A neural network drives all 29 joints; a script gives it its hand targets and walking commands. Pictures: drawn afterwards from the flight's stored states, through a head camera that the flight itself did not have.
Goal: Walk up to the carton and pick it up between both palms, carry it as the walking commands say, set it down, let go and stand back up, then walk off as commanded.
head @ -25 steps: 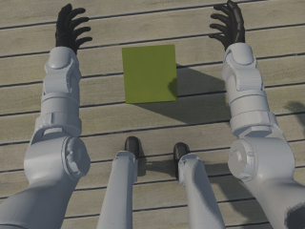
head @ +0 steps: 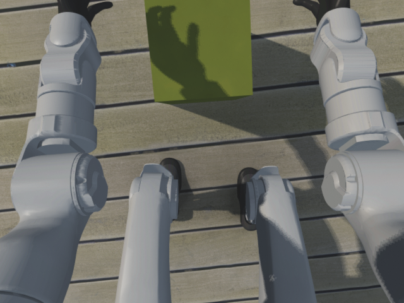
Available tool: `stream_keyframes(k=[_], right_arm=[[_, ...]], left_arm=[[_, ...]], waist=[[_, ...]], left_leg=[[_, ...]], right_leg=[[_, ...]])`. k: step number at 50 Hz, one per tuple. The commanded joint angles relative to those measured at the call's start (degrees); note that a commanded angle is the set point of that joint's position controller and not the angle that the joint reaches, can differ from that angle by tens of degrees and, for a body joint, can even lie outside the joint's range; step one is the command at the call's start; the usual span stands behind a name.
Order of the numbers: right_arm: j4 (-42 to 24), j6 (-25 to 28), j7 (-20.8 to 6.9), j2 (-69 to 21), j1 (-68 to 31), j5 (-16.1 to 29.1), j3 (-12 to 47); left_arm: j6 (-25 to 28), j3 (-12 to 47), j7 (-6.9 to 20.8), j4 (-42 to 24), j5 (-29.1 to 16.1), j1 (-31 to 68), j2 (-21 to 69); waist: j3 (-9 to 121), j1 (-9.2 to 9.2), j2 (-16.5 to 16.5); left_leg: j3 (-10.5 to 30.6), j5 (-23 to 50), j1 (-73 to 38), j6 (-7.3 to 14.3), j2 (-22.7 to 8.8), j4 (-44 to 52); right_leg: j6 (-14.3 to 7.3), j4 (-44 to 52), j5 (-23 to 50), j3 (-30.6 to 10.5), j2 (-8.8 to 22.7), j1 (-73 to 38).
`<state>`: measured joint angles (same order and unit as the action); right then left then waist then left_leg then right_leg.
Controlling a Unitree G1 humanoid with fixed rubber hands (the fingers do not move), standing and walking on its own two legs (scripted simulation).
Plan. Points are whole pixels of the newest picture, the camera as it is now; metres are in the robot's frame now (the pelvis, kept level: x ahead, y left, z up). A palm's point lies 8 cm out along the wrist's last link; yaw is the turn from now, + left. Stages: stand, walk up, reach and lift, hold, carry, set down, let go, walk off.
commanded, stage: reach and lift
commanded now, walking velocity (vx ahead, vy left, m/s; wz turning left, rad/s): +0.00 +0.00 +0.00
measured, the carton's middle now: (200, 57) +0.53 +0.04 -0.38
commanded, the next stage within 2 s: none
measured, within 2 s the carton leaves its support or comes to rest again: neither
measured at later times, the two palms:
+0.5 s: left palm (115, 42) +0.53 +0.21 -0.27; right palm (293, 38) +0.55 -0.15 -0.27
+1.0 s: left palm (119, 45) +0.53 +0.21 -0.30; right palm (287, 41) +0.55 -0.15 -0.30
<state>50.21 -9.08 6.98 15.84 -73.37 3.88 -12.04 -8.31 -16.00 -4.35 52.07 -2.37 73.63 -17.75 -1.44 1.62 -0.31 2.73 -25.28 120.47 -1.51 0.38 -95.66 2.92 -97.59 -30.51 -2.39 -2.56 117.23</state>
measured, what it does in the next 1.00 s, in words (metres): lowers itself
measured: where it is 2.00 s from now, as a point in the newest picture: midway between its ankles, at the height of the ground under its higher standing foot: (209, 205)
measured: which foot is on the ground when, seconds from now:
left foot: down 0.00-1.00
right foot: down 0.00-1.00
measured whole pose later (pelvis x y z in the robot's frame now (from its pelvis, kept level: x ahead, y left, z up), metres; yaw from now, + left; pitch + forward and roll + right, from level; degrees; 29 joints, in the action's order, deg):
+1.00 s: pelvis -0.01 -0.01 -0.13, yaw +1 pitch +38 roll +1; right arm 64.6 -4.4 7.0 19.5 -87.2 11.0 -3.9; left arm -2.2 -8.9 -4.6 69.5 -10.2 87.4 -23.3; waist -21.2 1.6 -1.2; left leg 2.6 -30.2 131.2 -2.9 0.2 -123.3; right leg 3.5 -126.7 -36.3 -3.2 -4.8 128.5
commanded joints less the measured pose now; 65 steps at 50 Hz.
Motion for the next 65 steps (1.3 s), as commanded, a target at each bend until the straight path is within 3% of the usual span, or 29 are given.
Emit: stream_keyframes(k=[1, 12, 31, 33, 35, 44, 51, 65], right_arm=[[-5.18, 0.9, 0.12, 6.55, -17.0, 1.15, 0.67], [2.81, 3.4, 0.08, 8.02, -20.4, 1.87, 1.31], [6.85, 6.16, 0.83, 9.63, -27.97, 7.59, 7.66], [6.72, 6.15, 0.94, 9.97, -29.44, 7.95, 8.41], [5.06, 6.05, 1.1, 10.64, -30.94, 8.0, 8.31], [8.98, 5.65, 0.08, 8.65, -26.87, 8.01, 8.6], [9.13, 5.6, 0.09, 8.57, -28.56, 6.42, 7.08], [8.6, 5.57, 0.43, 4.85, -31.34, 5.63, 7.59]], left_arm=[[0.79, 0.77, -0.59, -5.29, -0.97, 16.66, -7.05], [3.23, 2.63, -1.64, 2.37, -1.58, 20.46, -7.58], [7.01, 7.02, -1.06, 9.58, -7.86, 27.89, -12.44], [7.14, 6.56, -1.06, 9.54, -8.01, 28.91, -13.45], [7.24, 6.78, -1.12, 8.63, -8.5, 30.32, -14.29], [7.2, 6.69, -0.53, 12.78, -8.07, 26.45, -12.53], [7.08, 6.82, -0.28, 12.02, -7.71, 28.67, -11.63], [6.99, 6.62, -0.97, 12.11, -5.87, 31.66, -7.75]], waist=[[69.44, 0.65, 0.65], [59.47, 0.62, 0.85], [55.41, 1.49, -0.94], [54.13, 2.37, -2.19], [54.89, 1.71, -2.9], [48.63, 2.27, -1.81], [47.31, 1.37, -1.31], [48.43, 2.27, -1.64]], left_leg=[[-5.7, 20.07, -46.49, -0.82, 2.45, 1.77], [-5.14, 16.33, -39.15, -0.61, 1.69, -6.86], [-5.26, 17.48, -31.17, -0.86, 0.03, -20.21], [-5.45, 16.78, -28.16, -0.86, -0.03, -20.68], [-5.15, 17.39, -29.33, -0.48, -0.19, -21.27], [-5.44, 17.31, -27.73, -0.7, 0.0, -21.52], [-5.2, 14.76, -27.12, -0.58, 0.1, -20.81], [-5.23, 14.39, -29.74, -0.41, 1.3, -20.53]], right_leg=[[0.23, 4.98, 16.23, 7.46, -2.58, -25.37], [0.16, -4.59, 11.44, 7.1, -1.81, -16.96], [1.08, -16.99, 14.92, 4.8, -0.54, -18.8], [1.11, -17.87, 14.85, 4.48, -0.46, -20.3], [1.32, -18.42, 15.31, 4.96, -0.58, -19.37], [1.26, -18.72, 15.01, 4.6, -0.88, -16.22], [0.99, -18.25, 12.98, 4.82, -0.98, -15.74], [0.93, -18.15, 12.87, 5.2, -2.15, -18.1]])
